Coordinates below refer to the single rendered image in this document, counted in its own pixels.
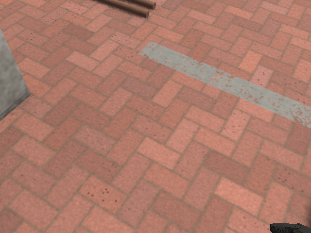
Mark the robot right hand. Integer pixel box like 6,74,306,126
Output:
269,222,311,233

